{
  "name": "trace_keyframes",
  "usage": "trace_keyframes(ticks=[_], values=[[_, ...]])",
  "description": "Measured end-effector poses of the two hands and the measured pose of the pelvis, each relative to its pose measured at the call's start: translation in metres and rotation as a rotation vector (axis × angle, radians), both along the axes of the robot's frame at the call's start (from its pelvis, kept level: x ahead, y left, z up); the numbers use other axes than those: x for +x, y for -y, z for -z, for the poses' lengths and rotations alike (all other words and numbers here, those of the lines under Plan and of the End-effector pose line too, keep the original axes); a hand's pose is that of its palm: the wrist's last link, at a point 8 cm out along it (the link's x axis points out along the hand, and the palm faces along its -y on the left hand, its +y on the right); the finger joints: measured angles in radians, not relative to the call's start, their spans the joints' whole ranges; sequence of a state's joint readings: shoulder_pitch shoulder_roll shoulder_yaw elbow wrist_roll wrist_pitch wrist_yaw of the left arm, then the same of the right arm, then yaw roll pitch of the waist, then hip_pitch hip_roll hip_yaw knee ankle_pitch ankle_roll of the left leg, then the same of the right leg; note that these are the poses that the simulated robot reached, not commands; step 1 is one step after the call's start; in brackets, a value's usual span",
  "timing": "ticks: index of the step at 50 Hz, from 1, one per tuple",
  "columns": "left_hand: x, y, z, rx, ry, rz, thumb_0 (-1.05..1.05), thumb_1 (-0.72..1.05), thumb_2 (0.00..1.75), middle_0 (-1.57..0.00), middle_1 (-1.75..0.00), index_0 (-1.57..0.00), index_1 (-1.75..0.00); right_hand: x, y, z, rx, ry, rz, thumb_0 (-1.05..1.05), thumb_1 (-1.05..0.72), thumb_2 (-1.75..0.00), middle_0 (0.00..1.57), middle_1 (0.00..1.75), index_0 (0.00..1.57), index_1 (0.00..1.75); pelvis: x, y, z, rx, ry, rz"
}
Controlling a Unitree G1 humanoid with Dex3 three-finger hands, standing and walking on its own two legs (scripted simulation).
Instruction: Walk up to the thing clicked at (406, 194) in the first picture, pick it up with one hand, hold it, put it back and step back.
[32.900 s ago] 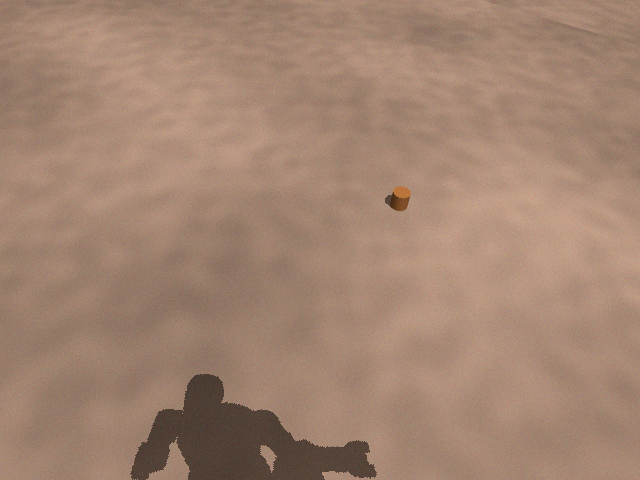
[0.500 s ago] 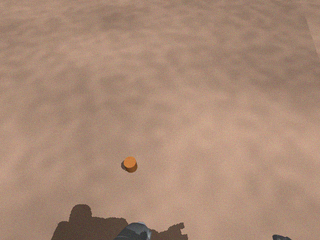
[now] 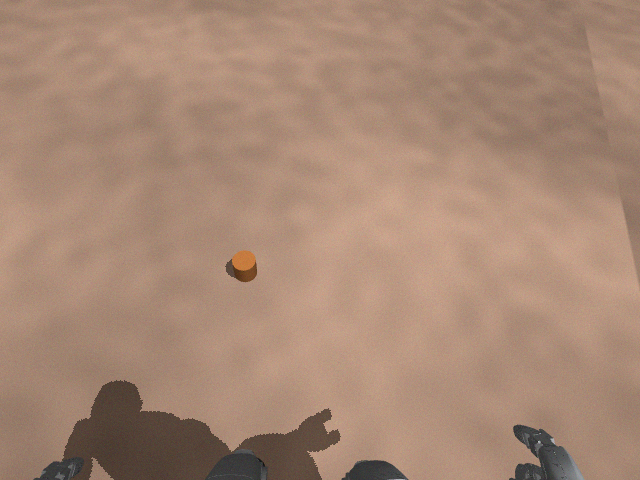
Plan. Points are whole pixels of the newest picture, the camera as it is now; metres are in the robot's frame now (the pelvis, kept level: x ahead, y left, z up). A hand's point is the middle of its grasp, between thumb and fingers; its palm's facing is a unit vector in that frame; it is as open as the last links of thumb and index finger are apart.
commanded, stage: step back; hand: left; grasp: from above
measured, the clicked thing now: (244, 266) +0.78 +0.21 -0.72
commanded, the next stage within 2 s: stand in 1.82 s
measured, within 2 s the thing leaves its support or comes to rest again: neither
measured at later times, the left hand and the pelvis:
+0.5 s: hand out of the picture -0.06 +0.25 -0.14, palm faces +0.05 -0.92 -0.39, open 7.4 cm; pelvis -0.18 -0.03 +0.00, yaw +4 degrees
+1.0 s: hand out of the picture -0.26 +0.22 -0.13, palm faces +0.10 -0.90 -0.42, open 7.4 cm; pelvis -0.29 -0.06 +0.00, yaw +5 degrees
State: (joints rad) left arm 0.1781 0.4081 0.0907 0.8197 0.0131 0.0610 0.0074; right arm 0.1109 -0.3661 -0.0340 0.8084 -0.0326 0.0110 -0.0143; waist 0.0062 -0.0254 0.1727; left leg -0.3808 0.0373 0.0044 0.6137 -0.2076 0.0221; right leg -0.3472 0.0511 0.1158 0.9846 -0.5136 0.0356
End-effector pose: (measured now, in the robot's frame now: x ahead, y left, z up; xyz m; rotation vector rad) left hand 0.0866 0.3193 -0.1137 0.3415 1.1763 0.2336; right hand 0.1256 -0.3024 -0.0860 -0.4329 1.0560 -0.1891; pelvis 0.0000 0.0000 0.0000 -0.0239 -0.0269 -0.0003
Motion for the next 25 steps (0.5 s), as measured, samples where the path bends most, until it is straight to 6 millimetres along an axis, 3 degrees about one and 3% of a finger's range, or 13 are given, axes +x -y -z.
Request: trace_keyframes(ticks=[5,11,16,20,25], values=[[-0.051,0.017,0.003,0.025,-0.036,0.011,0.00,0.90,0.90,-0.21,-0.30,-0.20,-0.30,-0.030,0.026,0.017,0.019,0.029,0.014,0.00,-0.90,-0.90,0.21,0.30,0.21,0.30,-0.042,0.017,0.012,-0.011,0.010,0.021],[-0.111,0.033,-0.015,0.030,-0.066,-0.006,0.00,0.90,0.90,-0.21,-0.30,-0.20,-0.30,-0.087,0.038,0.019,0.041,-0.032,0.055,0.00,-0.90,-0.90,0.21,0.30,0.20,0.30,-0.078,0.025,0.000,0.048,0.004,0.012],[-0.126,0.028,-0.019,0.056,-0.009,-0.001,0.01,0.90,0.90,-0.21,-0.30,-0.20,-0.30,-0.139,0.039,0.024,0.025,-0.106,0.039,0.00,-0.91,-0.90,0.20,0.30,0.20,0.30,-0.110,0.025,0.000,0.048,-0.009,-0.030],[-0.131,0.018,-0.008,0.050,0.074,-0.008,0.00,0.90,0.90,-0.21,-0.30,-0.20,-0.30,-0.178,0.031,0.031,0.005,-0.154,0.017,0.00,-0.91,-0.90,0.20,0.30,0.20,0.30,-0.141,0.022,0.011,0.060,0.007,-0.071],[-0.154,0.027,-0.009,0.018,0.088,-0.017,0.00,0.90,0.90,-0.21,-0.30,-0.20,-0.30,-0.215,0.024,0.022,0.027,-0.151,0.007,0.00,-0.90,-0.90,0.21,0.30,0.20,0.30,-0.177,0.027,0.003,0.032,0.018,-0.063]])
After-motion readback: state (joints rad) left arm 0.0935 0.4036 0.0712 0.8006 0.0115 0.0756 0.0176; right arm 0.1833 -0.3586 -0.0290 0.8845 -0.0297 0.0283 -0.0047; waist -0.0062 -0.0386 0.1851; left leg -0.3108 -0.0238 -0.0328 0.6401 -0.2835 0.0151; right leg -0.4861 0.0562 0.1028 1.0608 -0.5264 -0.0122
